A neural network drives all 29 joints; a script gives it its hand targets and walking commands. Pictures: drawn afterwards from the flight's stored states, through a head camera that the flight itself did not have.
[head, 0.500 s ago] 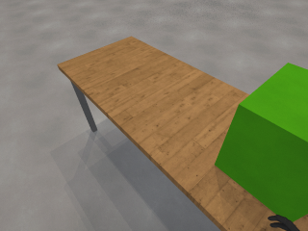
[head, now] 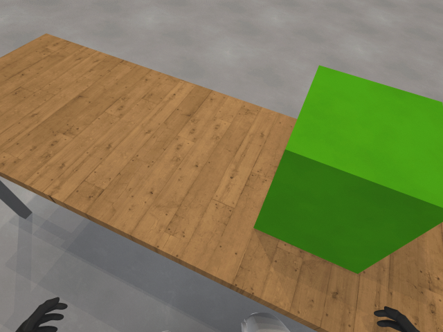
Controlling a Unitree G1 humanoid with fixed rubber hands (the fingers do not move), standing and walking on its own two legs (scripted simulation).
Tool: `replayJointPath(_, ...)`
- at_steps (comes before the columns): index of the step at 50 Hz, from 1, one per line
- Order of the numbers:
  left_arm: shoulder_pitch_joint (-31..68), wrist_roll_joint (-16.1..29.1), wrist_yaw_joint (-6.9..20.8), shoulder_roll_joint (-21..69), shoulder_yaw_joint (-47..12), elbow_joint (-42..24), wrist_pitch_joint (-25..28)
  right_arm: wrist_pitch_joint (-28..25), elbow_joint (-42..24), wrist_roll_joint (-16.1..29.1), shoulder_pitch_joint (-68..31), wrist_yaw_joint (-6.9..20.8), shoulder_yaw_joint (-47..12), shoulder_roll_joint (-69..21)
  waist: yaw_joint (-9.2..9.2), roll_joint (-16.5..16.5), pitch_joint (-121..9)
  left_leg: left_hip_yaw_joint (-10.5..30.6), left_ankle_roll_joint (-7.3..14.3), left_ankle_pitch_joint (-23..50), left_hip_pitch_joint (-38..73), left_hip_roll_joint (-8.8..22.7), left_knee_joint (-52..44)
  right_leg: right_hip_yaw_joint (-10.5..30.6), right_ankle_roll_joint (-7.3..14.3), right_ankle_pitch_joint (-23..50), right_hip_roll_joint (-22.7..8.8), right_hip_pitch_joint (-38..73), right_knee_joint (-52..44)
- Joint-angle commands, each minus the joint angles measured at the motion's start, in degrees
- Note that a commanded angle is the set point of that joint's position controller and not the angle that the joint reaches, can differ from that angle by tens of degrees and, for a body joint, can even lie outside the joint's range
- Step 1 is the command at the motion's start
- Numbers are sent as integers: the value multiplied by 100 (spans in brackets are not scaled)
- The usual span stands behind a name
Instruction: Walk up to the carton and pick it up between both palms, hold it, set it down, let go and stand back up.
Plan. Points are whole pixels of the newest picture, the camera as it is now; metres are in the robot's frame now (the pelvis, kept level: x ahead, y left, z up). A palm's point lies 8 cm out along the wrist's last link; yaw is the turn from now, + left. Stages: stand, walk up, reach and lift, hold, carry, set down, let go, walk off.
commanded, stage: walk up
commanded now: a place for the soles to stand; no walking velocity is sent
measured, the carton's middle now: (338, 171) +0.44 -0.25 +0.01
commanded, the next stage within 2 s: none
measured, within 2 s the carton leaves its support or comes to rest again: neither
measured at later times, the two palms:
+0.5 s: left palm (71, 279) +0.23 +0.28 -0.07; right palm out of the picture +0.01 -0.34 -0.05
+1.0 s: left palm (121, 271) +0.25 +0.19 -0.07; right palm out of the picture -0.08 -0.34 -0.08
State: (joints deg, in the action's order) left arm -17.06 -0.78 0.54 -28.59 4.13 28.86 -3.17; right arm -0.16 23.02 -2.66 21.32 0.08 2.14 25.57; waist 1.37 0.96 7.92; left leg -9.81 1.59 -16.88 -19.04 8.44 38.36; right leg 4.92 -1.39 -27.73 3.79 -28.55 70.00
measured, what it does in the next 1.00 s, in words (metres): steps on the spot, turning right: right foot, then left foot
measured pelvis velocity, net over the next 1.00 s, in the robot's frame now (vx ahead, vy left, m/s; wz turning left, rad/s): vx -0.01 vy -0.02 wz -0.43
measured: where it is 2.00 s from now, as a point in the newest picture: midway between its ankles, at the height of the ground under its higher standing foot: outside the picture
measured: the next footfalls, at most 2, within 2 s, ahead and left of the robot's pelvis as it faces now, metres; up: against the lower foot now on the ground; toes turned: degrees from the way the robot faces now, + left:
right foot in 0.22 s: +0.06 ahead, -0.16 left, +0.00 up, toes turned -8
left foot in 0.48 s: +0.09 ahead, +0.08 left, +0.00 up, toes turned -24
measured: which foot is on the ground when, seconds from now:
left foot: down 0.00-0.24, up 0.26-0.46, down 0.48-1.00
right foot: up 0.00-0.20, down 0.22-0.50, up 0.52-0.80, down 0.82-1.00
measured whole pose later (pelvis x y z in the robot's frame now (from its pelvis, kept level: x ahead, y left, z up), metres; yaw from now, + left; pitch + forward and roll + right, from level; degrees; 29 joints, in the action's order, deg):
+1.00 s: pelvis -0.01 -0.02 +0.00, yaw -25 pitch -3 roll +0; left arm -10.6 0.2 0.4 -22.8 0.8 37.2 -1.0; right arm 0.0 35.5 0.3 20.5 1.1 2.9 26.6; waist 1.8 -1.6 4.5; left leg -5.0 -0.8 -17.1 -15.2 5.5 37.0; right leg 3.4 -1.5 -19.3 -0.4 -14.4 36.9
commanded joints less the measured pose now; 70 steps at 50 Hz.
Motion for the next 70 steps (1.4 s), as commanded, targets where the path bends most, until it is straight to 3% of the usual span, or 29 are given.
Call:
replayJointPath(1, -166, 68, 86, -648, 260, -347, 67, -98, -403, 19, 296, -131, 584, 1333, 59, -1163, -786, 966, 702, 2220, 1508, 905, -1098, -109, -84, 296, -213, -526, -755)
replayJointPath(7, -21, 61, 118, -636, 203, -286, 128, -19, -476, 109, 117, -79, 639, 1520, 12, -1376, -797, 334, 577, 1682, 846, 1160, -675, -645, 139, 658, -428, 828, -2651)
replayJointPath(10, -257, 29, 44, -974, 296, -98, 173, 51, -452, 156, 198, 24, 535, 1282, -229, -457, -780, 92, 151, 364, -69, 957, 388, -276, 360, 1355, -308, 1912, -3812)
replayJointPath(11, -229, -11, -4, -1390, 401, -139, 170, 71, -540, 198, 307, 52, 479, 1105, -281, 579, -761, -80, -114, -392, -683, 532, 1306, 998, 641, 1489, -960, 2068, -4254)
replayJointPath(12, -56, -32, -29, -1709, 489, -289, 156, 109, -736, 255, 123, 56, 432, 1057, -320, 1208, -448, 79, -340, -2095, -1532, -127, 2244, 2699, 1163, 1305, -1886, 1774, -4846)
replayJointPath(13, -34, -23, -15, -1740, 524, -345, 151, 144, -881, 306, -112, -29, 512, 1221, -542, 872, -335, 736, -359, -2364, -1304, -229, 2591, 3289, 1663, 659, -2276, 1063, -5224)
replayJointPath(14, 86, -34, -12, -1610, 531, -353, 151, 133, -994, 342, -211, -75, 559, 1298, -517, 626, -23, 911, -355, -2347, -1238, -213, 2693, 3296, 1761, 400, -2201, 749, -5343)
replayJointPath(16, 408, 74, -5, -1470, 509, -326, 135, 42, -674, 360, 270, -63, 550, 1275, -271, 335, -33, 976, -257, -1877, -1197, -80, 2395, 2050, 1560, 1684, -1828, 1077, -4750)
replayJointPath(18, 701, 74, 8, -1294, 449, -353, 127, 4, -360, 330, 563, -92, 537, 1256, -49, 423, -507, 838, -255, -1417, -648, -184, 2012, 1590, 1384, 2645, -1579, 1118, -4318)
replayJointPath(20, 875, -5, 35, -1076, 396, -356, 106, -7, -236, 254, 567, -105, 514, 1112, -9, 544, -698, 768, -198, -1074, 14, -328, 1239, 1549, 1210, 2214, -1359, 708, -4194)
replayJointPath(23, 1182, 50, 77, -913, 332, -357, 18, -40, 68, 223, 781, -77, 534, 998, 153, 388, -769, 629, -164, -87, 1291, -624, -398, 1166, 679, 212, -750, -243, -3443)
replayJointPath(24, 1098, 73, 81, -671, 282, -349, 4, -73, 76, 162, 789, -105, 599, 1265, 218, -503, -698, 1640, -38, -1002, 1277, -55, -1144, 901, 440, -347, -270, -697, -2415)
replayJointPath(25, 873, 92, 63, -422, 236, -366, 2, -107, -110, 114, 451, -130, 695, 1770, 180, -1421, -532, 3685, 520, -2415, 532, 1486, -2260, 360, 144, -567, 380, -861, -1063)
replayJointPath(26, 733, 52, 26, -687, 358, -335, -15, -136, -260, 31, -87, -170, 710, 1825, 22, -893, -41, 4029, 1043, -3178, -504, 1994, -2692, 693, 71, -600, 196, -579, -374)
replayJointPath(27, 626, 63, 43, -885, 457, -296, -36, -205, -299, -6, -403, -187, 739, 1872, -76, -1022, 286, 4059, 1318, -3604, -1047, 2123, -2794, 793, 23, -457, -69, -388, -16)
replayJointPath(30, 223, 1, 177, -948, 468, 58, 40, -314, -108, 28, -336, -198, 669, 1499, -203, -420, 81, 2416, 719, -1694, -10, 1062, -2172, 763, 91, 439, -137, -407, -174)
replayJointPath(32, 468, 114, 237, -689, 349, 43, 68, -317, 46, 87, -158, -233, 583, 1466, -21, -501, -431, 1635, 777, -1076, 853, 927, -1812, 262, -19, 517, -244, -589, -721)
replayJointPath(36, 764, 123, 261, -446, 182, 54, 136, -214, 164, 83, 45, -147, 563, 1392, 339, -1061, -797, 976, 734, -1048, 945, 663, -1728, -310, 10, 169, -434, 406, -2602)
replayJointPath(39, 395, 116, 150, -451, 137, 393, 243, -63, 251, 164, -76, -18, 475, 1275, 87, -921, -810, 500, 448, -1065, 146, 438, -999, -576, 176, 1147, -278, 1982, -4319)
replayJointPath(41, 419, 90, 5, -677, 176, 444, 304, -48, 418, 230, 150, 69, 337, 879, -1, -203, -837, 349, 95, -822, -409, 341, -428, 218, 278, 1286, -782, 2573, -4539)
replayJointPath(42, 444, 30, -59, -985, 212, 364, 337, -49, 384, 259, 91, 108, 293, 692, -21, 635, -740, 241, -182, -1156, -842, 1, 169, 1554, 605, 993, -1587, 2370, -4920)
replayJointPath(43, 547, -13, -79, -1270, 299, 310, 332, 13, 369, 384, -86, 88, 393, 925, -99, 876, -371, 497, -199, -1350, -542, -215, 425, 1977, 1148, -301, -1839, 1337, -5185)
replayJointPath(44, 598, 21, -99, -1177, 312, 391, 330, 39, 407, 387, -271, 87, 485, 1155, -163, 756, -76, 599, -177, -1180, -112, -230, 551, 1882, 1252, -749, -1766, 725, -5315)
replayJointPath(48, 1210, 144, -97, -969, 136, 410, 323, -145, 983, 308, 304, 42, 452, 1101, 177, 806, -385, 616, -15, 80, 380, -206, -725, 696, 793, 1552, -1247, 1231, -4357)
replayJointPath(50, 1194, 152, -48, -690, 62, 493, 367, -244, 1084, 187, 158, 15, 494, 1326, 135, 273, -750, 1116, 148, 904, 963, 208, -1257, 329, 484, 2406, -882, 1155, -3743)
replayJointPath(53, 975, 156, -50, -658, 55, 716, 345, -210, 1125, 202, -454, 97, 427, 1165, -112, -74, -784, 1164, 237, 102, 301, 339, -1209, 358, 339, 1664, -851, 1880, -4033)
replayJointPath(56, 1169, 100, -43, -836, 77, 807, 384, -183, 1281, 260, -333, 96, 387, 1032, 42, 295, -762, 661, 18, 490, 881, -94, -1025, 613, 515, 2252, -1011, 1483, -4243)
replayJointPath(61, 1127, 147, -87, -751, 48, 1087, 365, -150, 1544, 253, -482, 77, 388, 1075, 35, 47, -974, 708, 116, 1180, 1261, 88, -1071, 348, 428, 2780, -844, 1627, -4087)
replayJointPath(70, 1228, 127, -86, -755, 63, 1443, 332, -72, 1883, 253, -869, 85, 391, 1054, 25, 5, -656, 622, 99, 537, 1228, 44, -1242, 441, 446, 2230, -844, 1404, -4367)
